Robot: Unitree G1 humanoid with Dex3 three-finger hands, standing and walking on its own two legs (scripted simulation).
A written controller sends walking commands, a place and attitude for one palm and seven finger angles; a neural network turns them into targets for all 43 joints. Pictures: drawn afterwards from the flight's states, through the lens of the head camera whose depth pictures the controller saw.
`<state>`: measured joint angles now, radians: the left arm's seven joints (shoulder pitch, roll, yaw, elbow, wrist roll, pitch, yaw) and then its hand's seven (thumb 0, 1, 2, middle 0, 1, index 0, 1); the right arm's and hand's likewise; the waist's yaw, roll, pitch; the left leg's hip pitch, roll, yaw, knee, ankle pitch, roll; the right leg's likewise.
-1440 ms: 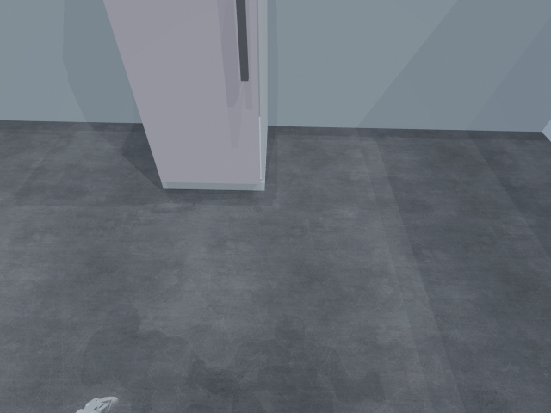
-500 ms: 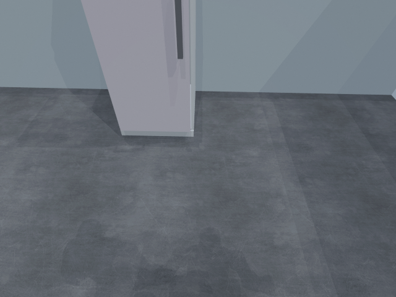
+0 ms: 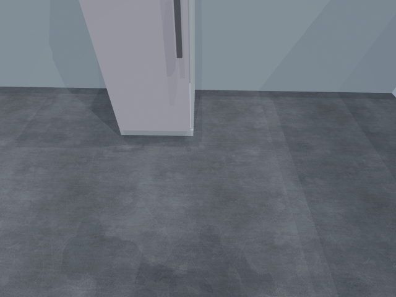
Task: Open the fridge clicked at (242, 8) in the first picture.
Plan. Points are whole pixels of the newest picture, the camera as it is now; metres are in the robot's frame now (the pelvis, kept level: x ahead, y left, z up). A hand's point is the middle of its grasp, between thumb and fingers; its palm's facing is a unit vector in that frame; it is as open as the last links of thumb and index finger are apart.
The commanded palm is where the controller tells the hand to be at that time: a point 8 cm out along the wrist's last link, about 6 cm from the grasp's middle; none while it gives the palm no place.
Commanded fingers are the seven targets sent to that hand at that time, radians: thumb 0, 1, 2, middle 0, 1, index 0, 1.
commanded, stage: walk to a spot facing it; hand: right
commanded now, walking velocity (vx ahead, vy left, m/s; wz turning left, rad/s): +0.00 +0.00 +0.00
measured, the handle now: (177, 6) +1.24 +0.15 +0.12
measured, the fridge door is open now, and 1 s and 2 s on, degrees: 0 0 0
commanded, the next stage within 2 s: turn to face it in 1.80 s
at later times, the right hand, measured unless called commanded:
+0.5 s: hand out of the picture +0.08 -0.17 -0.18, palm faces -0.15 +0.96 -0.25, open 7.4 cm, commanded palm none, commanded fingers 0.00 -0.90 -0.90 0.20 0.30 0.20 0.30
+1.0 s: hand (260, 288) +0.20 -0.14 -0.19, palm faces -0.28 +0.94 -0.19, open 7.4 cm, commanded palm none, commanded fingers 0.00 -0.90 -0.90 0.20 0.30 0.20 0.30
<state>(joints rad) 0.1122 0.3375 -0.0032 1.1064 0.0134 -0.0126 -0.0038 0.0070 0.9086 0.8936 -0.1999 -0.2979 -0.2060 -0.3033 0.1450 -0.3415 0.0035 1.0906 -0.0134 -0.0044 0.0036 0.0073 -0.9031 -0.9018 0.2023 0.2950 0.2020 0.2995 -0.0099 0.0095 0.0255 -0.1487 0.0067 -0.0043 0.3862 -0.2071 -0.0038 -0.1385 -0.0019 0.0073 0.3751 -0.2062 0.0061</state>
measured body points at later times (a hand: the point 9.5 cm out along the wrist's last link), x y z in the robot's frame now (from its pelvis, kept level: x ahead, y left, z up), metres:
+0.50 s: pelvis +0.03 +0.03 -0.02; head +0.03 +0.05 +0.43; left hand +0.02 +0.29 -0.18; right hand +0.09 -0.22 -0.16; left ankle +0.02 +0.12 -0.75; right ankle +0.00 -0.12 -0.75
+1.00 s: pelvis +0.20 +0.05 -0.02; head +0.22 +0.04 +0.43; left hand +0.26 +0.32 -0.14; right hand +0.21 -0.19 -0.17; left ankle +0.03 +0.12 -0.75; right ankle +0.35 -0.01 -0.73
